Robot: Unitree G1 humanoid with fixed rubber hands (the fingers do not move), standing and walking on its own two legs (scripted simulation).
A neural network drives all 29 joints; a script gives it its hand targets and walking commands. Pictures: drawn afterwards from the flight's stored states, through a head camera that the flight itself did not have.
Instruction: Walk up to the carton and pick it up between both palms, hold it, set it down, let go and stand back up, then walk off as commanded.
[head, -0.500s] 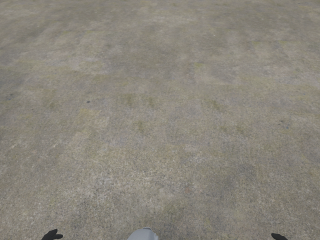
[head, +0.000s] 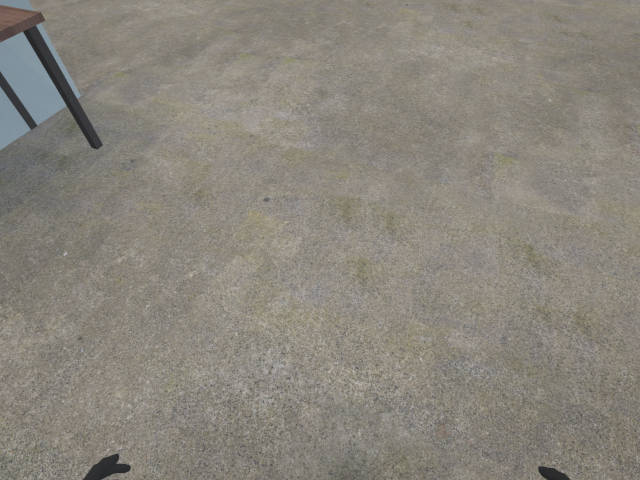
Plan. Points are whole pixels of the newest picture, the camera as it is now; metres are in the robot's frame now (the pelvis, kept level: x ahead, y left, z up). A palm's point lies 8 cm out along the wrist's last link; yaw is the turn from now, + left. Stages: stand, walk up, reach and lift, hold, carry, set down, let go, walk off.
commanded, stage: walk up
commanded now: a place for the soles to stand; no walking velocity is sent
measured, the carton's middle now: out of the picture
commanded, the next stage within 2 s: none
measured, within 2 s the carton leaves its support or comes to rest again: neither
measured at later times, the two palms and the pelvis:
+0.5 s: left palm (28, 477) +0.16 +0.40 -0.09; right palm (473, 381) +0.26 -0.20 -0.11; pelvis +0.12 +0.07 -0.01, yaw +14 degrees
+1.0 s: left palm (17, 446) +0.19 +0.43 -0.08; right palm (384, 253) +0.50 -0.09 -0.11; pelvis +0.27 +0.10 +0.00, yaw +26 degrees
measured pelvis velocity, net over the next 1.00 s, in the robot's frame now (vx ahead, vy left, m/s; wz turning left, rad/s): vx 0.27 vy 0.10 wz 0.45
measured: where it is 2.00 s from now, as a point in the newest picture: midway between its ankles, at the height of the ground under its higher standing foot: (237, 354)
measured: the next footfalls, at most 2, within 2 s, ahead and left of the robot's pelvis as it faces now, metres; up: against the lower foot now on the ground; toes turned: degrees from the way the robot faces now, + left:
left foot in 0.38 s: +0.18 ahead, +0.18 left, +0.00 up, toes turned +14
right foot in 0.68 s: +0.29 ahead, +0.02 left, +0.00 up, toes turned +7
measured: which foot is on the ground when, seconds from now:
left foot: up 0.00-0.36, down 0.38-0.70, up 0.72-1.00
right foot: down 0.00-0.38, up 0.40-0.66, down 0.68-1.00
